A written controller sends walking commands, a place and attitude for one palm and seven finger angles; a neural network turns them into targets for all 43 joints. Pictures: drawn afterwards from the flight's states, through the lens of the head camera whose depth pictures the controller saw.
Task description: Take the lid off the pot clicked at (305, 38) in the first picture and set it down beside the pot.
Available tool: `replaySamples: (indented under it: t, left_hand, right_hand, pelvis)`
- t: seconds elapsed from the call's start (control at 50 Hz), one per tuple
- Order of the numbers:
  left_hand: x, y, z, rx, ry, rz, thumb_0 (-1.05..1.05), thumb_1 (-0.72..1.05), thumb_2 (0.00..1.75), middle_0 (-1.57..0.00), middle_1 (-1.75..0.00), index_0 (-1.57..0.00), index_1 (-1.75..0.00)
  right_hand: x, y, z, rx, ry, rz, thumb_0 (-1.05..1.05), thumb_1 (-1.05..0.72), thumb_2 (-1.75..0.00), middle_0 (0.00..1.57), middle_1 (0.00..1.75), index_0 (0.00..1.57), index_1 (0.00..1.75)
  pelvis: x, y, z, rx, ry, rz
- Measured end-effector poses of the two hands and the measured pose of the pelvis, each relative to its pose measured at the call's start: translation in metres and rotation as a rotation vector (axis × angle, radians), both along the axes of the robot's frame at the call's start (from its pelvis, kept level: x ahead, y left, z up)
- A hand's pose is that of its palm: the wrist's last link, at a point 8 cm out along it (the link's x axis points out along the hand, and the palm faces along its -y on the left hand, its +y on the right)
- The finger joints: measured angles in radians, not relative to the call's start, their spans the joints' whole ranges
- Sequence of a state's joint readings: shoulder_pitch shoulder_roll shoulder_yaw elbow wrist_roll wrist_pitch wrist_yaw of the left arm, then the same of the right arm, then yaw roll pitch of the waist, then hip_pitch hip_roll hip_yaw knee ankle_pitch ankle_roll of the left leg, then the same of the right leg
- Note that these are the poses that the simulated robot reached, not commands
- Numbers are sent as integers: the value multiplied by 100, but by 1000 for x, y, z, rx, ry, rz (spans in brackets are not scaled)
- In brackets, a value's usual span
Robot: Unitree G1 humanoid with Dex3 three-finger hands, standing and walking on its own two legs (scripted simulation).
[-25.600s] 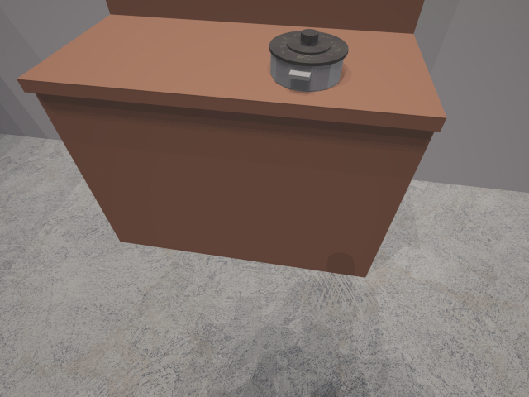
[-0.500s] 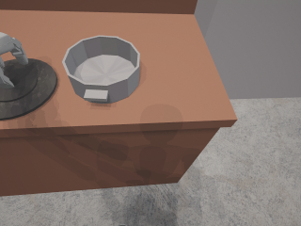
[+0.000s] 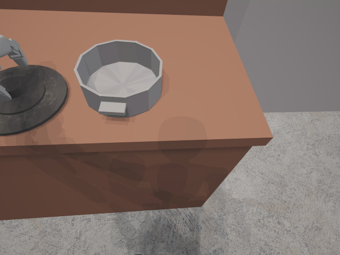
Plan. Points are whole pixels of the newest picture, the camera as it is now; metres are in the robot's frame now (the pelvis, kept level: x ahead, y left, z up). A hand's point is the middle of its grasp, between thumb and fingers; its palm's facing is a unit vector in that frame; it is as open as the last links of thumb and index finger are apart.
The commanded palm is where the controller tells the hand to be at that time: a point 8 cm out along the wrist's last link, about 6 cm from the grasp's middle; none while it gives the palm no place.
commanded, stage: raise the empty hand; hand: left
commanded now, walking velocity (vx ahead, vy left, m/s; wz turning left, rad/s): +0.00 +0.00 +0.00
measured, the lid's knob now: (12, 87) +0.47 +0.34 +0.11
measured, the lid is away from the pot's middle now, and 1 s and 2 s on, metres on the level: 0.24 0.24 0.24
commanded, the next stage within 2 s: draw the hand back to the body in 1.18 s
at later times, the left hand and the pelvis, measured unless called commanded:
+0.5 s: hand out of the picture +0.46 +0.35 +0.21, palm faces -0.28 -0.11 -0.95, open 11.0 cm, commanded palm +0.47 +0.34 +0.27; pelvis +0.00 +0.01 +0.00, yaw +1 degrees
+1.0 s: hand out of the picture +0.47 +0.35 +0.26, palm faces -0.23 -0.12 -0.97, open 11.0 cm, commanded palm +0.48 +0.33 +0.33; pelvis +0.00 +0.01 +0.01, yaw +1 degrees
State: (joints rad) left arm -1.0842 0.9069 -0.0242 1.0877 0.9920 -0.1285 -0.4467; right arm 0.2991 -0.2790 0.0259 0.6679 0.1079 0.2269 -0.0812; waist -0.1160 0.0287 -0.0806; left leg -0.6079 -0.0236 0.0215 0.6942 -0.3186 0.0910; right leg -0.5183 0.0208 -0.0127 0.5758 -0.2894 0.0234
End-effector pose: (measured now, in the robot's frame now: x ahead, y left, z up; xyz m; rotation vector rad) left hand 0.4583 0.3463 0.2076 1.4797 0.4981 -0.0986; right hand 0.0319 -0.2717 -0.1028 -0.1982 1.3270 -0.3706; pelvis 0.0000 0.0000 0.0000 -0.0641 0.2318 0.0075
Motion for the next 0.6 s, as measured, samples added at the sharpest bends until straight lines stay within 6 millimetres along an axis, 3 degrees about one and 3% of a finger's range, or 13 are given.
replaySamples:
  t: [0.24,0.6]
  left_hand:
    - [-4,0,31,11,-35,22,0,-11,86,-46,-66,-47,-66]
    - [-7,6,74,12,-94,63,0,-11,86,-47,-66,-47,-66]
  right_hand:
    - [6,3,1,8,-30,21,0,-91,-89,20,30,21,30]
    - [-9,10,3,23,-12,15,0,-91,-89,20,30,21,30]
  pelvis:
    - [-4,4,2,0,-22,7]
    - [-4,8,6,4,-39,13]
